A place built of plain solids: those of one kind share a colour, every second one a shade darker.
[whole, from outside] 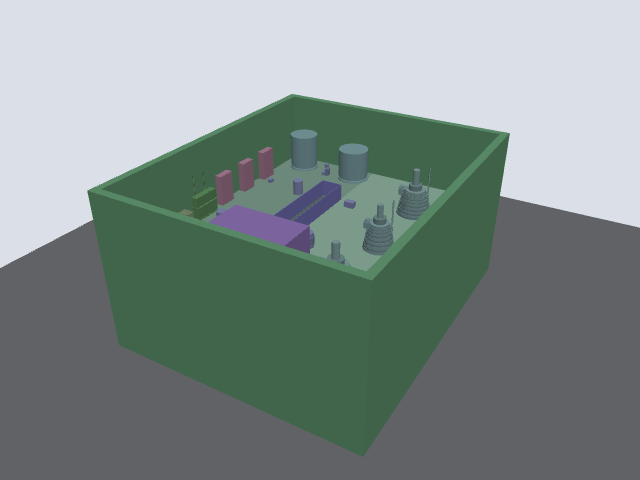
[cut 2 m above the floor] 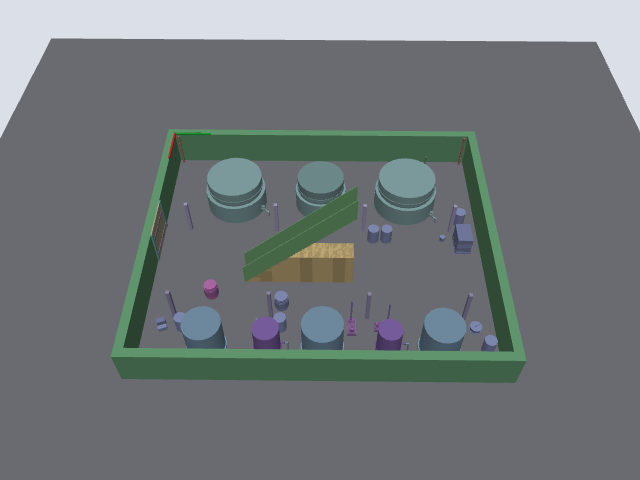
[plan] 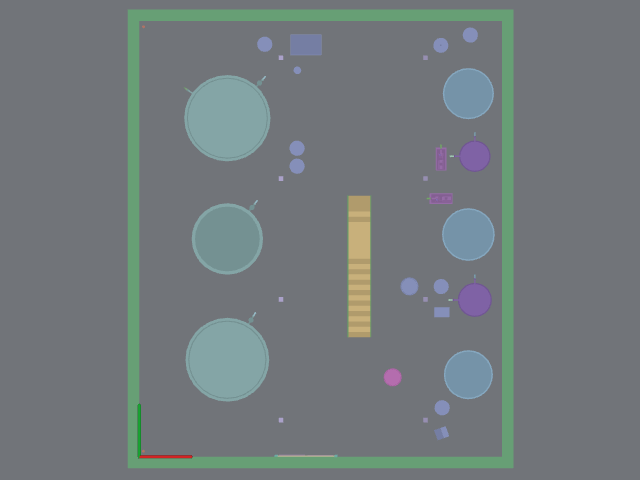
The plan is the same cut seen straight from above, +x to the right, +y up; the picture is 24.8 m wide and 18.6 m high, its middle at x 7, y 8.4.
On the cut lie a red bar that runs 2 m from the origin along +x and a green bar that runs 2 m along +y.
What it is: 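The still house of a malt distillery; one whitewashed hall 14.1 x 16.9 m, 9.3 m high, 3 copper pot stills in a row, an operating floor 5.04 m up, one steep steel stair free in the room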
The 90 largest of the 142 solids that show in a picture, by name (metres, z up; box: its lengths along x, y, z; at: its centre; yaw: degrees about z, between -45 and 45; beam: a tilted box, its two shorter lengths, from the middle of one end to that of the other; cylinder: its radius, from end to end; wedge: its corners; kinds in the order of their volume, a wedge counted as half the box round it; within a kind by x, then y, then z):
{
 "wall_1": {"box": [0.45, 17.78, 9.36], "at": [-0.23, 8.44, 4.63]},
 "wall_2": {"box": [14.95, 0.45, 9.36], "at": [7.03, -0.23, 4.63]},
 "wall_3": {"box": [14.95, 0.45, 9.36], "at": [7.03, 17.11, 4.63]},
 "wall_4": {"box": [0.45, 17.78, 9.36], "at": [14.28, 8.44, 4.63]},
 "still_1": {"cylinder": 1.62, "from": [3.41, 3.76, -0.05], "to": [3.41, 3.76, 1.14]},
 "still_2": {"cylinder": 1.43, "from": [3.41, 3.76, 1.13], "to": [3.41, 3.76, 1.28]},
 "still_3": {"cylinder": 1.48, "from": [3.41, 3.76, 1.28], "to": [3.41, 3.76, 1.43]},
 "still_4": {"cylinder": 1.52, "from": [3.41, 3.76, 1.43], "to": [3.41, 3.76, 1.5]},
 "still_5": {"cylinder": 1.47, "from": [3.41, 3.76, 1.5], "to": [3.41, 3.76, 3.69]},
 "still_6": {"cylinder": 0.99, "from": [3.41, 3.76, 5.04], "to": [3.41, 3.76, 5.15]},
 "still_7": {"cylinder": 0.97, "from": [3.41, 3.76, 5.15], "to": [3.41, 3.76, 5.26]},
 "still_8": {"cylinder": 0.95, "from": [3.41, 3.76, 5.26], "to": [3.41, 3.76, 5.38]},
 "still_9": {"cylinder": 0.92, "from": [3.41, 3.76, 5.38], "to": [3.41, 3.76, 5.5]},
 "still_10": {"cylinder": 0.9, "from": [3.41, 3.76, 5.5], "to": [3.41, 3.76, 5.61]},
 "still_11": {"cylinder": 0.87, "from": [3.41, 3.76, 5.61], "to": [3.41, 3.76, 5.72]},
 "still_12": {"cylinder": 0.85, "from": [3.41, 3.76, 5.72], "to": [3.41, 3.76, 5.82]},
 "still_13": {"cylinder": 1.38, "from": [3.41, 8.44, -0.05], "to": [3.41, 8.44, 1.13]},
 "still_14": {"cylinder": 1.28, "from": [3.41, 8.44, 1.3], "to": [3.41, 8.44, 1.5]},
 "still_15": {"cylinder": 1.26, "from": [3.41, 8.44, 1.5], "to": [3.41, 8.44, 3.69]},
 "still_16": {"cylinder": 0.84, "from": [3.41, 8.44, 5.04], "to": [3.41, 8.44, 5.17]},
 "still_17": {"cylinder": 0.82, "from": [3.41, 8.44, 5.17], "to": [3.41, 8.44, 5.3]},
 "still_18": {"cylinder": 0.8, "from": [3.41, 8.44, 5.3], "to": [3.41, 8.44, 5.44]},
 "still_19": {"cylinder": 0.77, "from": [3.41, 8.44, 5.44], "to": [3.41, 8.44, 5.57]},
 "still_20": {"cylinder": 1.67, "from": [3.41, 13.12, -0.05], "to": [3.41, 13.12, 1.15]},
 "still_21": {"cylinder": 1.48, "from": [3.41, 13.12, 1.14], "to": [3.41, 13.12, 1.28]},
 "still_22": {"cylinder": 1.53, "from": [3.41, 13.12, 1.28], "to": [3.41, 13.12, 1.42]},
 "still_23": {"cylinder": 1.57, "from": [3.41, 13.12, 1.42], "to": [3.41, 13.12, 1.5]},
 "still_24": {"cylinder": 1.53, "from": [3.41, 13.12, 1.5], "to": [3.41, 13.12, 3.69]},
 "upper_floor_1": {"box": [7.95, 16.9, 0.3], "at": [3.96, 8.44, 4.89]},
 "upper_floor_2": {"box": [1.19, 4.54, 0.3], "at": [8.53, 2.26, 4.89]},
 "upper_floor_3": {"box": [4.95, 16.9, 0.3], "at": [11.59, 8.44, 4.89]},
 "stair_steps_1": {"box": [0.93, 0.61, 0.59], "at": [8.53, 5.34, 0.24]},
 "stair_steps_2": {"box": [0.93, 0.61, 0.77], "at": [8.53, 5.54, 0.34]},
 "stair_steps_3": {"box": [0.93, 0.61, 0.95], "at": [8.53, 5.75, 0.42]},
 "stair_steps_4": {"box": [0.93, 0.61, 1.13], "at": [8.53, 5.95, 0.52]},
 "stair_steps_5": {"box": [0.93, 0.61, 1.31], "at": [8.53, 6.15, 0.6]},
 "stair_steps_6": {"box": [0.93, 0.61, 1.49], "at": [8.53, 6.36, 0.69]},
 "stair_steps_7": {"box": [0.93, 0.61, 1.67], "at": [8.53, 6.56, 0.79]},
 "stair_steps_8": {"box": [0.93, 0.61, 1.85], "at": [8.53, 6.76, 0.88]},
 "stair_steps_9": {"box": [0.93, 0.61, 2.03], "at": [8.53, 6.96, 0.96]},
 "stair_steps_10": {"box": [0.93, 0.61, 2.21], "at": [8.53, 7.17, 1.05]},
 "stair_steps_11": {"box": [0.93, 0.61, 2.39], "at": [8.53, 7.37, 1.15]},
 "stair_steps_12": {"box": [0.93, 0.61, 2.57], "at": [8.53, 7.57, 1.24]},
 "stair_steps_13": {"box": [0.93, 0.61, 2.75], "at": [8.53, 7.78, 1.32]},
 "stair_steps_14": {"box": [0.93, 0.61, 2.93], "at": [8.53, 7.98, 1.42]},
 "stair_steps_15": {"box": [0.93, 0.61, 3.11], "at": [8.53, 8.18, 1.5]},
 "stair_steps_16": {"box": [0.93, 0.61, 3.29], "at": [8.53, 8.39, 1.59]},
 "stair_steps_17": {"box": [0.93, 0.61, 3.47], "at": [8.53, 8.59, 1.69]},
 "stair_steps_18": {"box": [0.93, 0.61, 3.65], "at": [8.53, 8.79, 1.77]},
 "stair_steps_19": {"box": [0.93, 0.61, 3.83], "at": [8.53, 8.99, 1.86]},
 "stair_steps_20": {"box": [0.93, 0.61, 4.01], "at": [8.53, 9.2, 1.96]},
 "stair_steps_21": {"box": [0.93, 0.61, 4.19], "at": [8.53, 9.4, 2.04]},
 "stair_steps_22": {"box": [0.93, 0.61, 4.37], "at": [8.53, 9.6, 2.13]},
 "stair_steps_23": {"box": [0.93, 0.61, 4.55], "at": [8.53, 9.81, 2.23]},
 "stair_steps_24": {"box": [0.93, 0.4, 4.73], "at": [8.53, 9.9, 2.31]},
 "stair_steps_25": {"box": [0.93, 0.21, 4.91], "at": [8.53, 10.01, 2.4]},
 "sample_room_1": {"box": [4.5, 2.3, 2.4], "at": [7.78, 13.1, 6.19]},
 "receiver_1": {"cylinder": 0.95, "from": [12.75, 3.18, -0.05], "to": [12.75, 3.18, 0.14]},
 "receiver_2": {"cylinder": 0.89, "from": [12.75, 3.18, 0.14], "to": [12.75, 3.18, 2.25]},
 "receiver_3": {"cylinder": 1.02, "from": [12.75, 8.61, -0.05], "to": [12.75, 8.61, 0.14]},
 "receiver_4": {"cylinder": 0.96, "from": [12.75, 8.61, 0.14], "to": [12.75, 8.61, 2.55]},
 "receiver_5": {"cylinder": 0.99, "from": [12.75, 14.07, -0.05], "to": [12.75, 14.07, 0.14]},
 "receiver_6": {"cylinder": 0.93, "from": [12.75, 14.07, 0.14], "to": [12.75, 14.07, 2.31]},
 "charger_1": {"cylinder": 1.0, "from": [8.8, 1.2, 4.99], "to": [8.8, 1.2, 5.18]},
 "charger_2": {"cylinder": 0.94, "from": [8.8, 1.2, 5.18], "to": [8.8, 1.2, 7.03]},
 "charger_3": {"cylinder": 0.94, "from": [12.55, 1.2, 4.99], "to": [12.55, 1.2, 5.18]},
 "charger_4": {"cylinder": 0.88, "from": [12.55, 1.2, 5.18], "to": [12.55, 1.2, 7.32]},
 "condenser_1": {"cylinder": 0.61, "from": [13.0, 6.08, 0.5], "to": [13.0, 6.08, 3.44]},
 "condenser_2": {"cylinder": 0.56, "from": [13.0, 11.65, 0.5], "to": [13.0, 11.65, 3.44]},
 "piece_1": {"cylinder": 0.29, "from": [4.86, 15.99, -0.05], "to": [4.86, 15.99, 0.88]},
 "piece_2": {"cylinder": 0.29, "from": [6.11, 11.26, -0.05], "to": [6.11, 11.26, 0.88]},
 "piece_3": {"cylinder": 0.29, "from": [6.11, 11.96, -0.05], "to": [6.11, 11.96, 0.88]},
 "piece_4": {"box": [1.16, 0.77, 0.31], "at": [6.46, 15.96, 0.3]},
 "piece_5": {"box": [1.16, 0.77, 0.3], "at": [6.46, 15.96, 0.6]},
 "piece_6": {"box": [1.16, 0.77, 0.29], "at": [6.46, 15.96, 0.9]},
 "piece_7": {"cylinder": 0.29, "from": [10.61, 5.05, 4.99], "to": [10.61, 5.05, 5.92]},
 "piece_8": {"cylinder": 0.29, "from": [11.7, 6.6, -0.05], "to": [11.7, 6.6, 0.88]},
 "piece_9": {"cylinder": 0.29, "from": [11.73, 1.9, -0.05], "to": [11.73, 1.9, 0.88]},
 "piece_10": {"cylinder": 0.29, "from": [12.11, 10.68, 4.99], "to": [12.11, 10.68, 5.92]},
 "piece_11": {"cylinder": 0.29, "from": [12.83, 16.34, -0.05], "to": [12.83, 16.34, 0.88]},
 "cabinet_1": {"box": [0.42, 1.08, 1.9], "at": [13.78, 3.95, 5.94]},
 "cabinet_2": {"box": [0.42, 0.98, 1.9], "at": [13.78, 6.09, 5.94]},
 "cabinet_3": {"box": [0.42, 1.06, 1.9], "at": [13.78, 8.26, 5.94]},
 "stair_rail_1": {"wedge": [[8.06, 4.63, -0.05], [8.06, 4.63, 1.15], [8.06, 10.13, 4.83], [8.06, 10.13, 6.03], [8.1, 4.63, -0.05], [8.1, 4.63, 1.15], [8.1, 10.13, 4.83], [8.1, 10.13, 6.03]]},
 "stair_rail_2": {"wedge": [[8.95, 4.63, -0.05], [8.95, 4.63, 1.15], [8.95, 10.13, 4.83], [8.95, 10.13, 6.03], [8.99, 4.63, -0.05], [8.99, 4.63, 1.15], [8.99, 10.13, 4.83], [8.99, 10.13, 6.03]]},
 "safe_1": {"box": [0.46, 1.63, 0.71], "at": [13.72, 10.21, 5.48]},
 "safe_2": {"box": [0.39, 1.66, 0.58], "at": [13.72, 10.21, 6.15]},
 "well_rail_1": {"box": [0.04, 5.72, 1.05], "at": [7.91, 7.32, 5.51]},
 "well_rail_2": {"box": [0.04, 5.72, 1.05], "at": [9.14, 7.32, 5.51]},
 "loading_door_leaves_1": {"box": [2.2, 0.07, 2.75], "at": [6.46, 0.01, 1.32]}
}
